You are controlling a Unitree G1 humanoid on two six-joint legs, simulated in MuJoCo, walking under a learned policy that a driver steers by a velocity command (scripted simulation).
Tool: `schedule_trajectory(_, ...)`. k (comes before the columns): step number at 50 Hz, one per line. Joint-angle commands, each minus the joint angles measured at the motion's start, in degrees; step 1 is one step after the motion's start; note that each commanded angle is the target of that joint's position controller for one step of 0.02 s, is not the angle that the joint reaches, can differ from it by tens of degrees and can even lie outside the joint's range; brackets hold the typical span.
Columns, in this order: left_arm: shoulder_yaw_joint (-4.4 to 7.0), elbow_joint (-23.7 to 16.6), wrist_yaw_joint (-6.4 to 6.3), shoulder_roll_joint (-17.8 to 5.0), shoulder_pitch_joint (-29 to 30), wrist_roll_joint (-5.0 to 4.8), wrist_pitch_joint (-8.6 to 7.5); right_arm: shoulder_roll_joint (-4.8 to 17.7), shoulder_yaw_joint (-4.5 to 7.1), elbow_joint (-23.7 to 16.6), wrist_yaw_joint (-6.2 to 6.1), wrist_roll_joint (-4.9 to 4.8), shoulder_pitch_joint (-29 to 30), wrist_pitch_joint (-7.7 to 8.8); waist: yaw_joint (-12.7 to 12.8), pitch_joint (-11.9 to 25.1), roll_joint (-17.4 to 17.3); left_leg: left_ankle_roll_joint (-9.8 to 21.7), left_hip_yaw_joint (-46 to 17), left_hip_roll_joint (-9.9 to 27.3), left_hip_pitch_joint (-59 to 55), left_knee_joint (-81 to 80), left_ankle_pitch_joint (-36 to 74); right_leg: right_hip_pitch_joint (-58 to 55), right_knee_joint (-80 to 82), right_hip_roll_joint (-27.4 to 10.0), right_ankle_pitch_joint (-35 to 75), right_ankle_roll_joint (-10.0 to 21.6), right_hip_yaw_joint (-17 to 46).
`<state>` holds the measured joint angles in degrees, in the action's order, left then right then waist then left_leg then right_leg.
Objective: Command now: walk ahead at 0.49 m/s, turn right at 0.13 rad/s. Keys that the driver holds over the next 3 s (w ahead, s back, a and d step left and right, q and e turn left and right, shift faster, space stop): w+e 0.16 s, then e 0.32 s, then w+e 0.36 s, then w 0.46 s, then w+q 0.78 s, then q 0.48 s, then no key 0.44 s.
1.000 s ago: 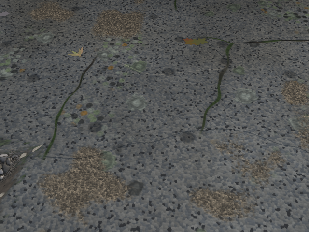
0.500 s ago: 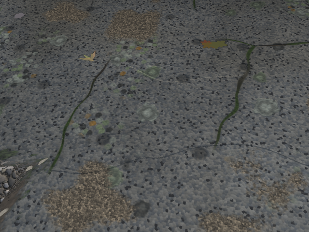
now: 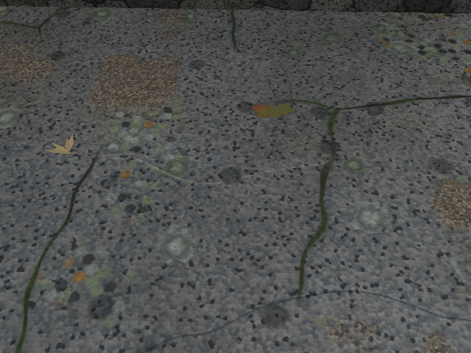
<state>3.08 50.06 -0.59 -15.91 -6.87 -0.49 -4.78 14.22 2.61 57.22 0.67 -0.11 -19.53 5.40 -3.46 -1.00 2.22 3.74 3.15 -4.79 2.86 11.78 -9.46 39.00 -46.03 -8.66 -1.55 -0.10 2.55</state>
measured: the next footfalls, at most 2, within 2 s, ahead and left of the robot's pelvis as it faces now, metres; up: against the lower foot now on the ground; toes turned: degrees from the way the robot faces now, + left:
right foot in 0.20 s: +0.31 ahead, -0.15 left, +0.00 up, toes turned -7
left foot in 0.74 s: +0.49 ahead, +0.01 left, +0.00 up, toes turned -28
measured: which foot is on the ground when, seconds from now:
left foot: down 0.00-0.20, up 0.22-0.72, down 0.74-1.00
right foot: up 0.00-0.18, down 0.20-0.76, up 0.78-1.00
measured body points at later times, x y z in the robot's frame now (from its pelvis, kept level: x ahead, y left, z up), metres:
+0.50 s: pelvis +0.24 -0.08 +0.00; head +0.29 -0.11 +0.44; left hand +0.41 +0.18 -0.11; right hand +0.34 -0.39 -0.12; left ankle +0.37 +0.08 -0.68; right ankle +0.27 -0.15 -0.75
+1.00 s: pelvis +0.44 -0.09 +0.00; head +0.46 -0.09 +0.45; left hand +0.71 +0.06 -0.10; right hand +0.33 -0.36 -0.11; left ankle +0.45 +0.03 -0.75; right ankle +0.42 -0.27 -0.68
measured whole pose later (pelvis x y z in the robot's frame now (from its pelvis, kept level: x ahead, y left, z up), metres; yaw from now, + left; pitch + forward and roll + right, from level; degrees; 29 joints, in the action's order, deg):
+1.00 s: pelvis +0.44 -0.09 +0.00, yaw -30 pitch +2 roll +1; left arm 3.6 39.2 0.4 -17.9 -12.4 -0.8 -2.3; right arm 15.4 3.4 49.3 0.0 -0.1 -18.3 5.3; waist -3.7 0.3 3.0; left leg 0.5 1.8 -0.5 6.3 16.8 -12.8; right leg 35.3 -53.4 -3.1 -13.6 -0.3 4.0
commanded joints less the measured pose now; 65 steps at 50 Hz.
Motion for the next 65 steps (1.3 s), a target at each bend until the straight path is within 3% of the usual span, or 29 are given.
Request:
schedule_trajectory(1, -0.35, -3.3, 0.87, -1.4, 3.6, -0.34, -0.57, 9.9, 1.74, -3.2, -0.9, -0.37, 1.9, 0.87, 0.6, -3.1, -4.6, 8.1, -5.1, 14.7, 6.4, -7.6, 7.6, -5.1, 8.9, 1.9, 8.6, -0.2, -2.7)
schedule_trajectory(7, -0.29, -7.6, 3.22, -3.3, 8.9, -0.93, -0.51, 10.7, 2.37, -1.2, -1.2, -0.65, -1.0, -0.99, 0.4, -3.5, -4.5, 5.6, -2.0, 20.3, -8.6, -1.0, 14.9, -1.7, 13.9, 3.9, -0.6, 4.1, -2.2)
schedule_trajectory(10, 3.01, -4.5, 3.49, -9.2, -7.0, -0.25, -0.34, 10.8, 2.24, -3.4, -2.09, 0.23, 1.6, -2.87, 8.7, 6.3, -4.7, 1.1, 3.8, 15.5, -5.7, 24.7, 41.7, -23.8, 16.6, 10.6, -0.7, 7.5, -6.5)
schedule_trajectory(11, 4.58, -3.9, 2.8, -15.0, -14.7, 0.42, -0.11, 9.1, 1.25, -5.9, -2.75, 1.62, 0.2, -2.77, 9.9, 13.9, 4.1, -2.1, 5.4, 11.6, 8.3, 44.6, 24.1, -40.9, 15.2, 0.1, 14.2, 11.5, 8.6)
schedule_trajectory(12, 4.75, -4.9, 3.13, -17.9, -13.4, 0.88, -0.17, 1.6, -1.19, -6.6, -1.75, 2.31, -6.4, -1.33, 4.5, 21.5, 16.7, -5.6, -0.4, -1.0, 30.4, 63.3, -25.3, -58.4, 21.4, -12.8, 17.8, 22.8, 37.2)
schedule_trajectory(13, 3.31, -5.9, 3.12, -12.1, -13.6, 0.29, -0.05, 8.4, 0.16, -5.9, -1.04, 0.75, -3.1, 0.32, 7.4, 23.5, 7.6, -4.5, -9.6, 2.4, 33.5, 68.4, -26.2, -58.5, 23.1, -11.2, 19.6, 21.2, 35.8)
schedule_trajectory(14, 2.71, -7.0, 2.82, -10.1, -9.9, 0.28, -0.01, 10.1, 0.67, -7.7, -0.82, -0.99, 1.8, 1.1, 7.1, 16.0, 4.9, -3.7, -8.7, 4.7, 36.4, 67.8, -22.0, -51.9, 22.8, -9.2, 24.8, 19.1, 26.5)
schedule_trajectory(15, 2.51, -7.8, 2.61, -9.1, -6.7, 0.03, 0.17, 9.9, 0.72, -7.9, -1.31, -0.8, 4.3, 1.16, 5.9, 11.3, -1.9, -4.0, -8.0, 7.2, 35.6, 64.5, -17.9, -44.2, 23.5, -6.6, 27.9, 17.3, 20.2)
schedule_trajectory(16, 2.36, -8.5, 2.34, -8.3, -4.6, 0.02, 0.54, 10.2, 1.25, -8.4, -1.89, -0.1, 6.1, 0.66, 4.6, 7.7, -3.7, -4.4, -7.4, 8.6, 33.8, 60.7, -15.4, -37.0, 25.1, -5.0, 28.9, 16.5, 16.9)
schedule_trajectory(18, 2.3, -9.2, 2.04, -8.1, -3.7, 1.09, 0.82, 9.3, 1.53, -9.6, -2.34, 0.4, 5.3, -1.02, 2.1, 7.1, -1.0, -5.2, -8.0, 9.0, 28.4, 56.4, -13.4, -29.9, 27.1, -3.0, 31.5, 16.5, 14.6)
schedule_trajectory(22, 3.15, -9.6, 0.8, -10.5, -4.8, 0.18, 1.43, 7.5, 1.47, -11.1, -3.25, 0.99, 6.8, -2.81, 1.6, 8.3, 0.8, -7.7, -7.6, 6.9, 29.3, 46.3, -7.4, -28.1, 26.9, -1.1, 32.8, 15.8, 12.3)
schedule_trajectory(26, 3.16, -9.8, -0.8, -10.4, -5.9, -0.78, 3.18, 7.2, 1.49, -13.2, -2.92, 0.45, 13.2, -3.41, 3.6, 8.5, 2.2, -8.5, -9.1, 6.1, 30.1, 35.5, 1.0, -28.6, 28.1, 0.6, 10.1, 12.6, 15.3)
schedule_trajectory(29, 3.09, -9.6, -1.19, -10.5, -6.8, -0.55, 3.23, 7.5, 1.52, -15.1, -2.11, 0.07, 19.0, -2.51, 5.7, 4.1, 4.3, -8.0, -10.5, 5.7, 31.6, 26.5, 3.4, -28.6, 31.7, 0.9, -14.8, 12.5, 20.7)
schedule_trajectory(33, 3.17, -9.2, -1.01, -10.8, -8.7, -0.16, 3.08, 8.5, 1.77, -16.2, -1.02, -0.26, 21.4, 0.35, 7.0, 2.9, 4.7, -6.7, -10.0, 4.1, 26.3, 17.8, 1.2, -30.0, 29.5, 1.1, -15.6, 12.8, 24.0)
schedule_trajectory(37, 1.92, -10.6, -0.68, -7.0, -7.0, -0.36, 3.14, 10.6, 3.05, -14.2, -0.97, -0.36, 12.1, 2.05, 1.5, 5.3, 4.5, -2.7, -9.4, 7.0, 6.6, 9.6, 1.9, -23.5, 20.3, 5.5, -15.4, 9.5, 24.2)
schedule_trajectory(38, 0.73, -11.3, -0.52, -3.3, -7.2, 0.03, 2.85, 13.0, 3.65, -13.2, -1.45, 0.28, 5.8, 1.94, -0.4, 9.5, -1.9, 1.0, -17.4, 16.0, -4.7, 9.0, -1.6, -15.8, 8.5, 9.5, -24.9, 6.7, 18.2)
schedule_trajectory(39, 0.37, -14.2, -0.49, -2.5, -8.7, -1.18, 2.27, 17.5, 4.82, -11.5, -1.48, 1.0, 1.1, 1.0, 0.6, 9.5, -17.0, 8.8, -37.0, 26.0, -13.2, 3.8, -14.2, 0.2, -3.0, 15.9, -35.3, 4.4, 8.4)
schedule_trajectory(40, 1.34, -13.8, -0.46, -7.9, -8.7, -1.04, 1.84, 14.3, 4.41, -11.8, -1.12, -0.21, 1.1, 0.88, -0.2, 5.8, -14.4, 9.8, -41.9, 28.4, -12.9, 2.5, -21.5, 7.4, -11.0, 10.9, -33.9, 2.8, 7.7)
schedule_trajectory(41, 2.07, -13.6, -0.29, -10.1, -7.1, -0.84, 1.9, 11.5, 3.69, -12.8, -1.21, -0.54, 2.5, 0.77, -0.7, 2.8, -11.0, 8.2, -36.2, 26.2, -10.4, 2.6, -20.9, 8.9, -14.7, 8.9, -29.3, 2.0, 7.3)
schedule_trajectory(44, 1.98, -13.9, 0.4, -7.3, -5.7, -0.38, 2.21, 8.5, 2.38, -13.2, -1.23, 0.09, 5.6, 0.38, 0.7, -0.7, -9.0, 5.7, -24.0, 20.8, -2.7, -0.2, -10.8, 6.9, -16.2, 5.2, -19.7, 0.7, 5.2)
schedule_trajectory(51, -0.16, -17.3, 1.65, -2.2, 1.2, -0.01, 0.89, 11.2, 2.83, -10.9, -0.61, -0.67, 3.5, 0.53, -0.3, -1.2, -7.9, 6.7, -9.0, 16.7, 2.7, -3.4, 8.2, -1.0, 2.2, 4.3, -4.8, -0.6, -1.1)
schedule_trajectory(56, -0.04, -19.5, 2.59, -3.3, 6.4, -0.86, 0.58, 13.2, 3.08, -8.7, -0.22, -1.8, -1.0, -0.51, -1.2, -2.2, -8.8, 5.7, -8.2, 19.4, 0.6, -1.5, 10.8, -7.5, 12.2, 6.2, -4.1, 1.3, -3.3)
schedule_trajectory(58, 0.72, -19.2, 2.66, -4.9, 3.9, -0.76, 0.55, 14.0, 3.2, -8.2, -0.35, -2.1, -0.7, -1.13, 1.7, -1.2, -9.3, 4.5, -7.5, 20.3, -0.9, 2.3, 19.1, -13.3, 15.6, 7.6, -5.8, 3.4, -4.3)
schedule_trajectory(60, 3.19, -15.1, 1.92, -9.1, -9.5, -0.23, 0.93, 12.3, 2.38, -8.2, -0.59, -1.79, -0.8, -1.25, 8.9, 7.3, -6.8, 1.5, -2.3, 15.9, 3.8, 19.4, 30.9, -34.3, 18.4, 9.0, -3.8, 6.6, -5.0)
schedule_trajectory(61, 4.4, -13.8, 1.05, -13.7, -19.0, 0.75, 1.44, 8.3, 0.85, -10.3, -0.58, -0.22, -1.3, -0.74, 11.8, 16.0, 1.5, -1.6, 0.7, 12.0, 19.0, 38.9, 14.9, -53.0, 17.5, -3.9, -5.9, 11.4, 11.1)
schedule_trajectory(62, 4.63, -13.1, 1.26, -16.6, -20.7, 0.49, 1.58, 3.9, -0.68, -11.0, -0.4, -0.11, -5.7, 0.45, 9.0, 22.1, 15.0, -3.4, -3.5, 3.8, 34.2, 54.6, -22.7, -61.7, 26.0, -14.1, -15.8, 18.6, 36.2)
schedule_trajectory(63, 3.09, -13.3, 1.59, -11.2, -19.0, 0.18, 1.22, 10.2, 1.02, -10.8, -0.07, -1.58, -2.2, 1.07, 10.1, 17.2, 8.7, -2.7, -8.5, 7.0, 40.1, 60.8, -22.5, -57.9, 28.2, -12.6, -20.2, 16.9, 35.3)
schedule_trajectory(64, 2.39, -13.5, 1.76, -9.6, -15.1, -0.05, 0.91, 11.5, 1.43, -12.2, 0.16, -2.34, 1.6, 1.46, 8.9, 9.8, 7.0, -1.8, -7.2, 9.4, 42.3, 60.6, -17.2, -50.9, 29.0, -10.5, -16.3, 15.1, 27.0)
schedule_trajectory(65, 2.02, -13.8, 1.94, -8.4, -11.8, 0.16, 0.74, 10.6, 1.32, -12.1, -0.12, -1.7, 3.4, 1.5, 7.4, 6.4, 3.1, -1.8, -6.4, 11.3, 40.5, 58.1, -12.5, -44.2, 30.2, -7.8, -10.7, 14.1, 21.3)
Over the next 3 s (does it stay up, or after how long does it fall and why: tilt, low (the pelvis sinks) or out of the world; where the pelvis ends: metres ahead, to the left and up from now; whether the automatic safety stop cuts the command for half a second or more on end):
stays up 1.11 -0.38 -0.01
